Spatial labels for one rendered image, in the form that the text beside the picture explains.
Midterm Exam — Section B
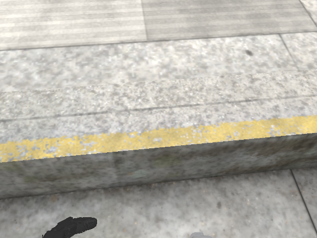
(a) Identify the left robot hand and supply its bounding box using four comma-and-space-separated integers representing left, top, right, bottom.
42, 216, 97, 238

